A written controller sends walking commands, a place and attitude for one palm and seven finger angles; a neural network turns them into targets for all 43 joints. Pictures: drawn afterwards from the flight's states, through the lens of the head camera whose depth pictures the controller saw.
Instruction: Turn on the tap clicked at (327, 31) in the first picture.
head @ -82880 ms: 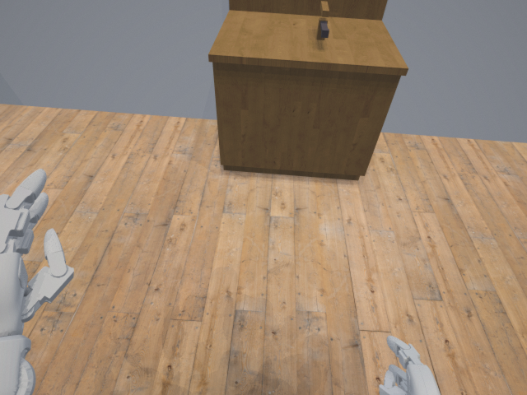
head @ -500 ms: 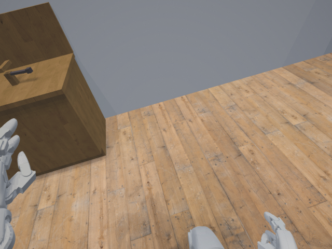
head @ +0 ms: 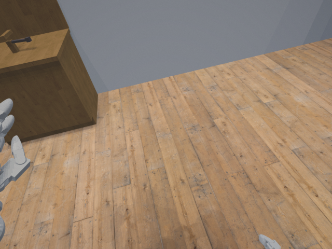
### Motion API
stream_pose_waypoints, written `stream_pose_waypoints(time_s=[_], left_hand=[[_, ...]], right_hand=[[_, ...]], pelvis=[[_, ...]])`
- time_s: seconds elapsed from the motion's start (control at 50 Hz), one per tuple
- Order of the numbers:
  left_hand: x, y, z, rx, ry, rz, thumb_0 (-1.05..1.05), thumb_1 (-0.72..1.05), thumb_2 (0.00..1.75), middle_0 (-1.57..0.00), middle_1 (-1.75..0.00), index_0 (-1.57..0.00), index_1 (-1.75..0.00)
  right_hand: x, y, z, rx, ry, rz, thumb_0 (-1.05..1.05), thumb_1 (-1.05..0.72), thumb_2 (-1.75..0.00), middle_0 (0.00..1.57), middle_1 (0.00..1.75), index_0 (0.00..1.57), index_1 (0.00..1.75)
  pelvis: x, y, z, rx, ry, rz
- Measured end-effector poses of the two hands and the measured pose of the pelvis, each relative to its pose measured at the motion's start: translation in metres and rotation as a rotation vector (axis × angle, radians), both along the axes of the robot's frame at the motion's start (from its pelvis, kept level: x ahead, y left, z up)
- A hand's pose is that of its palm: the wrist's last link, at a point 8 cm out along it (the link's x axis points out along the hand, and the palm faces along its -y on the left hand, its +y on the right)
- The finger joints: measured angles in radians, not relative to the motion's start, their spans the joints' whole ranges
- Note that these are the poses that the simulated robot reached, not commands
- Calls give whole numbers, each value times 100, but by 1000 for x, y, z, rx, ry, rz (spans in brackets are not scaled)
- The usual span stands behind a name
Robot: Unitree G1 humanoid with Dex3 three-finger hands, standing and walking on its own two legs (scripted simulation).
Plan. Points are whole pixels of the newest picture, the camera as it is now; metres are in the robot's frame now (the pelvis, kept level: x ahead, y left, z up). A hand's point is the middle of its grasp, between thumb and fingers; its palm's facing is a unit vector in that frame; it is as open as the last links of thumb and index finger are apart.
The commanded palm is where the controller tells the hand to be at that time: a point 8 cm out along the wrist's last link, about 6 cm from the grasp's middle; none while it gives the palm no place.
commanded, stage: bring the hand home and regain balance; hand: left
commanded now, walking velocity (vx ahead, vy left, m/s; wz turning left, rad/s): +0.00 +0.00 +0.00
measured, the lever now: (28, 39) +1.43 +1.01 +0.06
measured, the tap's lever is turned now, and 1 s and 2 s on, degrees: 78 78 78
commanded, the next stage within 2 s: come to a stop and stand still in 1.94 s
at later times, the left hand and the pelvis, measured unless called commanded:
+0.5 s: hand out of the picture -0.03 +0.14 +0.21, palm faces +0.29 -0.86 -0.43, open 7.4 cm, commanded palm -0.08 +0.22 +0.23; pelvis -0.25 -0.06 +0.01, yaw -3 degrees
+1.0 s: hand out of the picture -0.22 +0.12 +0.21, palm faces +0.24 -0.85 -0.47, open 7.4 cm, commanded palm -0.27 +0.19 +0.23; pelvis -0.45 -0.08 +0.01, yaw -5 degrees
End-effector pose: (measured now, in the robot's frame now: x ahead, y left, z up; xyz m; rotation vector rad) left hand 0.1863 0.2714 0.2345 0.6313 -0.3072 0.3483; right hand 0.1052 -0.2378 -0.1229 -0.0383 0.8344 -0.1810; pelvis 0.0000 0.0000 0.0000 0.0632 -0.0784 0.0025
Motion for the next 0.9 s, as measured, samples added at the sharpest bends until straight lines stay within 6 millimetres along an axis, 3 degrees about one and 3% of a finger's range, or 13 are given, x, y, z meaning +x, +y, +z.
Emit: stream_pose_waypoints(time_s=[0.06,0.12,0.3,0.38,0.46,0.52,0.62,0.74,0.82,0.9], left_hand=[[-40,-28,-8,-44,-22,-65,1,89,90,-21,-30,-21,-30],[-75,-47,-9,-57,9,-126,1,89,90,-21,-30,-21,-30],[-144,-42,5,-34,-23,-78,1,89,90,-22,-30,-21,-30],[-177,-52,2,-73,9,-52,1,89,90,-21,-30,-21,-30],[-225,-77,-9,-74,-22,-112,1,89,90,-21,-30,-21,-30],[-261,-91,-13,-108,9,-160,1,89,90,-21,-30,-21,-30],[-303,-83,-5,-63,26,-153,1,89,90,-22,-30,-21,-30],[-332,-72,-1,-95,-23,-88,1,89,90,-21,-30,-21,-30],[-359,-86,1,-109,9,-101,1,89,90,-21,-30,-21,-30],[-399,-104,-7,-42,-11,-157,1,89,90,-21,-30,-20,-30]], right_hand=[[-36,-23,-5,-39,28,-4,1,-91,-89,20,30,20,30],[-72,-40,7,-64,52,-48,2,-91,-89,20,30,20,30],[-160,-60,47,-108,-80,-122,2,-91,-90,20,30,19,30],[-194,-63,42,-54,-72,-105,1,-91,-90,20,30,19,30],[-223,-71,25,-62,-55,-49,1,-91,-89,20,30,20,30],[-251,-74,30,-63,-27,-50,1,-91,-89,20,30,20,30],[-299,-76,47,-104,-9,-79,2,-91,-89,20,30,20,30],[-352,-76,60,-95,-100,-103,2,-91,-89,20,30,20,30],[-386,-77,51,-50,-56,-91,1,-91,-89,20,30,20,30],[-413,-87,27,-52,-29,-71,1,-91,-89,21,30,20,30]], pelvis=[[-39,-8,-4,-53,-17,-4],[-70,-13,5,-41,-6,-27],[-159,-32,19,36,-35,-107],[-190,-46,24,-15,-15,-70],[-234,-56,6,-57,-14,-49],[-263,-57,12,-54,-14,-57],[-304,-58,21,-28,35,-94],[-355,-63,25,29,-29,-122],[-379,-70,30,-27,-1,-88],[-413,-78,8,-80,7,-82]])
